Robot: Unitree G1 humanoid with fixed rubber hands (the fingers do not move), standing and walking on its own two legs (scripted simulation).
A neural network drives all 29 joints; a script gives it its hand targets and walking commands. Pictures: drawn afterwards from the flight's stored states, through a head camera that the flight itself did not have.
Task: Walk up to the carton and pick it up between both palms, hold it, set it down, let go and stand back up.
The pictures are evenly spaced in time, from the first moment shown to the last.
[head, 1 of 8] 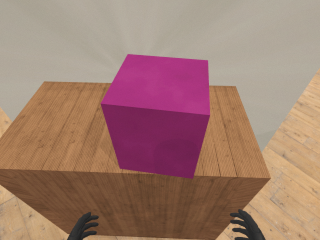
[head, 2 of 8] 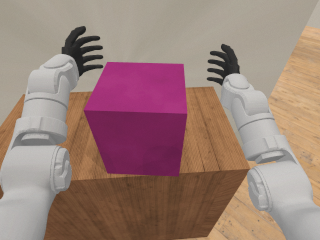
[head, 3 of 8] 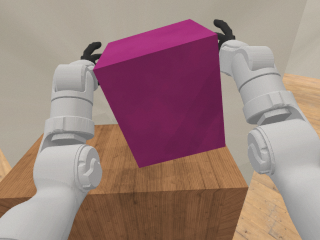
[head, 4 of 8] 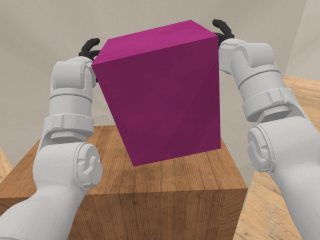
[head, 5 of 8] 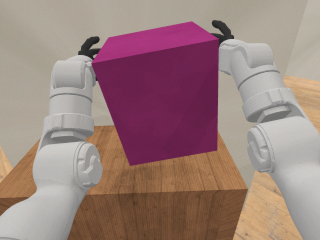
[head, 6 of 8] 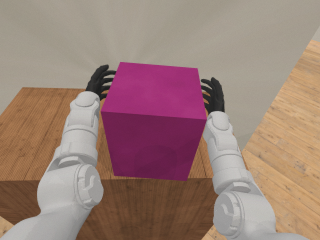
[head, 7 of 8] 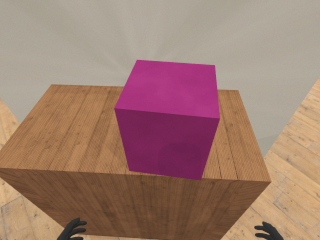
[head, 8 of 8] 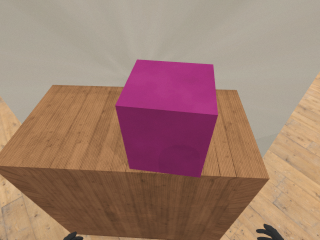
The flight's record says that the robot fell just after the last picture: no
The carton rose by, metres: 0.26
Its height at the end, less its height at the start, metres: +0.00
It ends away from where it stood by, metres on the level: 0.02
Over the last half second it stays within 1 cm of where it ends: yes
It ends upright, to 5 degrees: yes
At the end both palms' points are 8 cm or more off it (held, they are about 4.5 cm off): yes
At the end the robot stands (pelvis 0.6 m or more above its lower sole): yes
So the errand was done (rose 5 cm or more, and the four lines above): yes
